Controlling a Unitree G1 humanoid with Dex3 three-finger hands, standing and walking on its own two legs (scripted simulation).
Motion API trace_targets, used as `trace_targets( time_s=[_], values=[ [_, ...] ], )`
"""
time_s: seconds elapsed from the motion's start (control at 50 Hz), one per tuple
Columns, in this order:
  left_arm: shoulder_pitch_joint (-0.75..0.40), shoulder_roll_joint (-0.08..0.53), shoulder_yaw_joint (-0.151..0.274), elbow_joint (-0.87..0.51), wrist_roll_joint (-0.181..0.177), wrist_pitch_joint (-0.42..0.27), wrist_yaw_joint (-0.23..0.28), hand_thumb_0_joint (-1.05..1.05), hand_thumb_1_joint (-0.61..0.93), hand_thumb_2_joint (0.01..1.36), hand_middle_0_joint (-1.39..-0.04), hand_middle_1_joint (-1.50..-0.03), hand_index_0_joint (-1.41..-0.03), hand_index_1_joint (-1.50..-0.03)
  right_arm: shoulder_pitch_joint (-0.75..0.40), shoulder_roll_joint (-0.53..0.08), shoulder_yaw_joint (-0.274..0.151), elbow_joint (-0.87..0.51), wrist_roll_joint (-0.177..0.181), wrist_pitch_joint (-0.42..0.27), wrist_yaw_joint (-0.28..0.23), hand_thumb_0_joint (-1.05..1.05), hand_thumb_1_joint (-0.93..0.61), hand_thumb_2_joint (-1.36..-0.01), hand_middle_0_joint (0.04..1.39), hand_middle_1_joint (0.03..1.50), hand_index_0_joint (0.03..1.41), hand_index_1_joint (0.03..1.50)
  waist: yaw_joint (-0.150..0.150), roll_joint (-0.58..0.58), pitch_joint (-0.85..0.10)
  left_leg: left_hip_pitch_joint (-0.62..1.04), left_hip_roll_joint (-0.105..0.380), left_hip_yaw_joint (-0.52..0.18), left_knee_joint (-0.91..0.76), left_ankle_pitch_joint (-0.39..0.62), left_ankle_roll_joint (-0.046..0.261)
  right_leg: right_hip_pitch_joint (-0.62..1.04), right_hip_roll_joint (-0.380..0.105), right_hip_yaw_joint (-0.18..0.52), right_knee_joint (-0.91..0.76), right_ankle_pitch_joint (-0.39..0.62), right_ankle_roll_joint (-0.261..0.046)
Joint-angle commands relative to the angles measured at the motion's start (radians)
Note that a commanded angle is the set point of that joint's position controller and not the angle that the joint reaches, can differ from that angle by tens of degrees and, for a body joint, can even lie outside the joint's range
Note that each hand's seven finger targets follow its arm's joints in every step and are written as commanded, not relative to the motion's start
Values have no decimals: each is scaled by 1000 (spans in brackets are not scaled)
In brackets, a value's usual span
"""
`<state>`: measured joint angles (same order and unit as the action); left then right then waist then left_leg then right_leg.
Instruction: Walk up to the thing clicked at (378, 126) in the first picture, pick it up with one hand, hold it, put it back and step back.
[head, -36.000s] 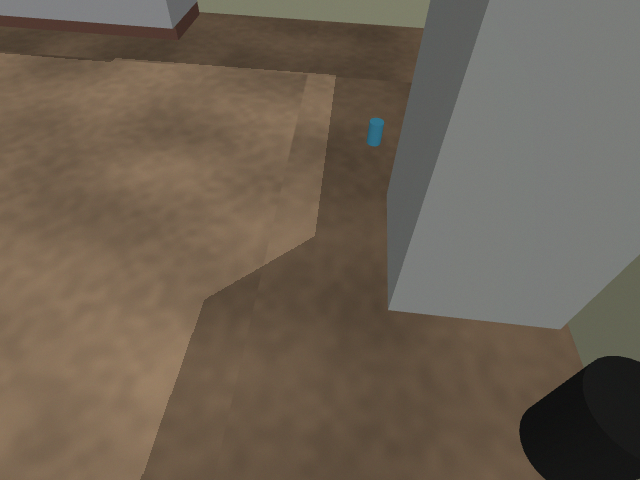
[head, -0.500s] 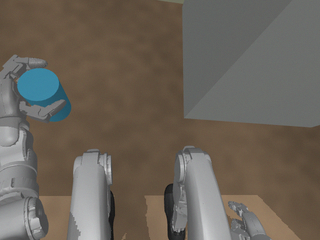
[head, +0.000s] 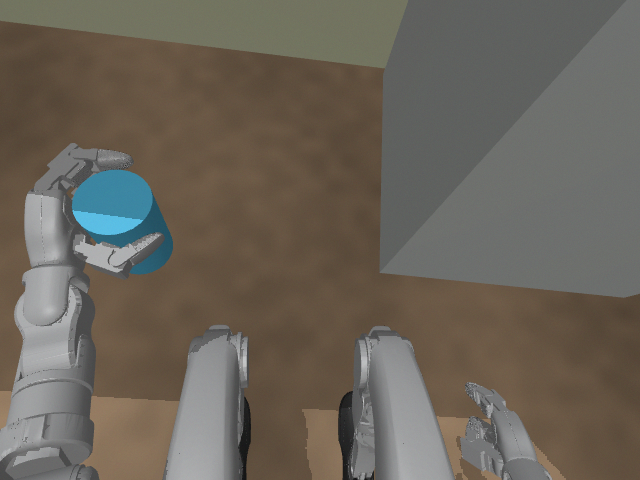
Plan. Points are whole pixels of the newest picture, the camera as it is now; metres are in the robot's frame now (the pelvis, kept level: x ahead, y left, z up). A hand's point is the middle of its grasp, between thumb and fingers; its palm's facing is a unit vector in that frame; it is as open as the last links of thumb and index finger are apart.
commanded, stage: lift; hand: left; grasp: from the side
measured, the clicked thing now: (129, 227) +0.41 +0.23 -0.03
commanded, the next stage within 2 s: hold in 1.50 s
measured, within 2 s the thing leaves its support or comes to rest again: neither
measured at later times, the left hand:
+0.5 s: hand (44, 140) +0.39 +0.21 +0.17, palm faces +0.18 -0.98 -0.06, open 10.8 cm
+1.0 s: hand (1, 59) +0.39 +0.19 +0.25, palm faces +0.17 -0.98 -0.04, open 10.8 cm
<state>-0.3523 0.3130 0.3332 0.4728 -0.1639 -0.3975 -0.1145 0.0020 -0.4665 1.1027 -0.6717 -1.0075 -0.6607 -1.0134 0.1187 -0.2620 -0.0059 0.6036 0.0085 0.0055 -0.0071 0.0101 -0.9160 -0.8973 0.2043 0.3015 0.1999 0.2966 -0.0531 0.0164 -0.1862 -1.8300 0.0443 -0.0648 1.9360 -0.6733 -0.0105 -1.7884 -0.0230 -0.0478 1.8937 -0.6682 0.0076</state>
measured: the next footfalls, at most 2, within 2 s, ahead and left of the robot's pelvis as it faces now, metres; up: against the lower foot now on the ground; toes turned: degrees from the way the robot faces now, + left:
none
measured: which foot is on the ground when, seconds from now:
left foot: down 0.00-1.00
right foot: down 0.00-1.00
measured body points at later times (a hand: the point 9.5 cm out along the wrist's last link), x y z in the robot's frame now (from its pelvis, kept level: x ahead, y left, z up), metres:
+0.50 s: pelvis +0.03 +0.00 +0.15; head +0.14 +0.03 +0.58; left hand +0.37 +0.26 +0.18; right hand +0.20 -0.24 +0.04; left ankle +0.07 +0.13 -0.45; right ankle +0.08 -0.13 -0.45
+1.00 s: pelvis +0.05 +0.00 +0.21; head +0.12 +0.02 +0.66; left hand +0.37 +0.25 +0.25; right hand +0.19 -0.23 +0.10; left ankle +0.07 +0.13 -0.45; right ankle +0.08 -0.13 -0.45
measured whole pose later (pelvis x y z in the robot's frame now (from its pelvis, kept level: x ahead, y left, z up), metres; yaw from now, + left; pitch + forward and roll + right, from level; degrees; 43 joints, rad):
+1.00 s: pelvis +0.05 +0.00 +0.21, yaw +3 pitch +14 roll -2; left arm -0.14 0.21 0.14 0.41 -0.15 -0.34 0.00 0.00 -0.46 1.09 -0.68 -0.99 -0.67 -1.00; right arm 0.23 -0.21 0.01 0.63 0.01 -0.03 -0.03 0.01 -0.92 -0.90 0.20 0.30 0.20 0.30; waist -0.03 0.02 -0.10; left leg -0.86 0.04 -0.02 1.11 -0.49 -0.01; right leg -0.82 -0.02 -0.05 1.06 -0.48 0.01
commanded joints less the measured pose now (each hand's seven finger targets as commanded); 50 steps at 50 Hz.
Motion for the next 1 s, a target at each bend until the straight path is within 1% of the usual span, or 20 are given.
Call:
trace_targets(
  time_s=[0.0, 0.04, 0.08, 0.1, 0.12, 0.2, 0.24, 0.28, 0.32, 0.38, 0.42, 0.44, 0.5, 0.56, 0.62, 0.72, 0.8, 0.84, 0.92, 0.98],
  values=[
    [-156, 148, 6, -255, -32, -39, 27, 0, 104, 1206, -1189, -1365, -1222, -1351, 79, -156, -69, -86, 15, -35, -26, 0, -913, -899, 200, 299, 200, 299, -14, 55, -560, 505, -27, 3, -342, 148, 38, 419, 27, 16, -345, 186, -33],
    [-257, 181, 5, -400, -39, -36, 38, 0, 70, 1191, -1173, -1347, -1203, -1334, 88, -153, -68, -83, 17, -39, -30, 0, -911, -899, 200, 300, 200, 300, -1, 105, -603, 588, -24, 5, -369, 184, 36, 458, 26, 25, -375, 215, -36],
    [-179, 153, -29, -401, -32, -9, 45, 0, 96, 1174, -1173, -1341, -1207, -1324, 86, -155, -70, -92, 20, -42, -34, 0, -908, -898, 200, 299, 200, 299, 3, 121, -596, 672, -22, -7, -421, 209, 30, 474, 25, 14, -408, 230, -38],
    [-138, 168, -11, -421, -27, -1, 58, 0, 111, 1180, -1179, -1349, -1213, -1331, 88, -155, -71, -94, 24, -42, -34, 0, -908, -897, 200, 299, 200, 299, 17, 120, -583, 703, -21, -17, -455, 210, 24, 490, 25, 8, -423, 229, -39],
    [-51, 131, -35, -339, -17, 14, 63, 0, 91, 1180, -1172, -1349, -1208, -1331, 76, -151, -68, -97, 25, -40, -37, 0, -907, -897, 200, 299, 200, 299, 8, 90, -528, 701, -19, -25, -485, 204, 23, 501, 24, 4, -441, 229, -36],
    [-114, 168, -3, -507, -34, 12, 97, 0, 49, 1172, -1177, -1343, -1210, -1328, 95, -126, -54, -94, 30, -46, -44, 0, -911, -898, 200, 299, 200, 299, 20, 82, -561, 803, -24, -14, -550, 270, 28, 657, 29, 9, -525, 297, -31],
    [-28, 92, -54, -414, -42, 27, 98, 0, 60, 1200, -1178, -1358, -1208, -1347, 100, -117, -45, -86, 31, -52, -46, 0, -911, -899, 200, 300, 200, 300, 3, 44, -486, 816, -23, -13, -578, 308, 30, 678, 35, 4, -558, 328, -28],
    [19, 42, -67, -273, -43, 34, 97, 0, 82, 1204, -1164, -1340, -1192, -1331, 86, -120, -49, -75, 27, -63, -47, 0, -899, -896, 200, 300, 200, 300, -13, 1, -388, 781, -24, -9, -605, 296, 35, 699, 37, 5, -595, 332, -26],
    [-112, 114, -47, -405, -25, 7, 102, 0, 54, 1188, -1173, -1342, -1201, -1333, 89, -115, -53, -86, 24, -69, -49, 0, -907, -898, 200, 300, 200, 300, 3, 52, -402, 822, -27, 5, -639, 286, 31, 750, 31, 17, -637, 326, -28],
    [-99, 133, -72, -425, 0, -4, 98, 0, 30, 1169, -1191, -1335, -1218, -1326, 103, -109, -50, -83, 20, -69, -45, 0, -907, -897, 200, 300, 200, 300, 10, 80, -378, 912, -26, 8, -703, 275, 23, 793, 28, 18, -694, 307, -30],
    [-51, 51, -126, -338, -8, -2, 84, 0, 74, 1173, -1180, -1327, -1208, -1317, 100, -104, -44, -83, 19, -78, -41, 0, -902, -897, 200, 300, 200, 300, -4, 56, -353, 936, -25, 3, -732, 297, 22, 811, 31, 10, -714, 332, -31],
    [-95, 81, -97, -379, -15, -10, 84, 0, 78, 1165, -1187, -1328, -1214, -1318, 103, -109, -46, -78, 18, -81, -39, 0, -909, -898, 200, 300, 200, 300, 11, 80, -373, 971, -24, 3, -744, 315, 20, 823, 30, 10, -722, 342, -33],
    [-33, 66, -107, -307, -13, -1, 75, 0, 61, 1153, -1194, -1326, -1220, -1317, 106, -117, -48, -82, 17, -80, -34, 0, -915, -899, 200, 300, 200, 300, 16, 76, -346, 1021, -19, -5, -798, 328, 15, 863, 31, 1, -764, 348, -32],
    [-104, 93, -87, -412, -16, -25, 89, 0, 61, 1176, -1217, -1348, -1240, -1342, 108, -105, -42, -81, 15, -82, -32, 0, -915, -899, 200, 300, 200, 300, 25, 76, -361, 1056, -25, 6, -836, 317, 16, 929, 27, 7, -811, 349, -30],
    [-23, 37, -112, -321, -14, -22, 100, 0, 44, 1176, -1212, -1341, -1233, -1338, 101, -96, -35, -81, 12, -85, -31, 0, -919, -901, 200, 300, 199, 300, 15, 34, -314, 1057, -27, 12, -865, 323, 19, 967, 30, 7, -841, 362, -27],
    [-99, 73, -122, -370, 4, -35, 109, 0, 70, 1181, -1208, -1328, -1224, -1329, 114, -100, -37, -69, 6, -82, -38, 0, -917, -901, 200, 300, 199, 300, 13, 44, -304, 1121, -29, 24, -903, 365, 20, 1025, 29, 10, -892, 407, -23],
    [-50, 17, -140, -305, -3, -30, 106, 0, 78, 1179, -1212, -1337, -1230, -1336, 111, -98, -37, -77, 3, -79, -35, 0, -917, -901, 200, 300, 199, 300, 17, 38, -276, 1163, -28, 21, -955, 355, 16, 1056, 32, 3, -926, 397, -25],
    [-89, 61, -115, -357, 1, -32, 113, 0, 80, 1192, -1224, -1352, -1242, -1351, 116, -101, -40, -75, 3, -75, -34, 0, -916, -901, 200, 300, 199, 300, 27, 54, -278, 1193, -28, 23, -976, 363, 13, 1077, 33, 1, -946, 400, -25],
    [-33, 1, -148, -277, -2, -23, 110, 0, 114, 1203, -1219, -1349, -1236, -1349, 109, -88, -34, -80, 2, -71, -32, 0, -913, -900, 200, 300, 199, 300, 17, 15, -212, 1178, -30, 27, -1009, 348, 15, 1108, 36, 0, -985, 392, -22],
    [-73, 29, -138, -297, 6, -31, 113, 0, 105, 1208, -1215, -1358, -1236, -1356, 109, -91, -36, -78, 0, -67, -33, 0, -911, -900, 200, 300, 199, 300, 19, 36, -222, 1220, -28, 28, -1029, 378, 11, 1127, 37, -1, -993, 413, -25]
  ],
)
